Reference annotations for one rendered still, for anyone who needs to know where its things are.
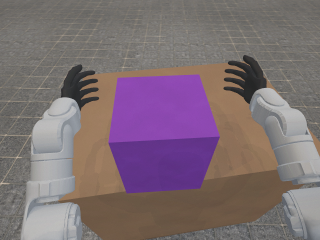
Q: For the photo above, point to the robot right hand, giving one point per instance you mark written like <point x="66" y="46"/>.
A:
<point x="253" y="78"/>

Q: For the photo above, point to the robot right upper arm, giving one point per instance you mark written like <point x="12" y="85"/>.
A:
<point x="302" y="212"/>

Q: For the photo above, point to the left robot forearm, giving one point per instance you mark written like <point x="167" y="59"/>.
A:
<point x="52" y="147"/>

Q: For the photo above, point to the pedestal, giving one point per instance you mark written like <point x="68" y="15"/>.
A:
<point x="241" y="184"/>

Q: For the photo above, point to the robot left upper arm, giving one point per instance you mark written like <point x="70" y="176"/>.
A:
<point x="60" y="221"/>

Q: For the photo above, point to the right robot forearm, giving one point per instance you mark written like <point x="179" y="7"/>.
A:
<point x="297" y="157"/>

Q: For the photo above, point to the robot left hand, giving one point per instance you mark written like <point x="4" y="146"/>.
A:
<point x="71" y="86"/>

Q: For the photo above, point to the carton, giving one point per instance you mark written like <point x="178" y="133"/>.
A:
<point x="163" y="134"/>

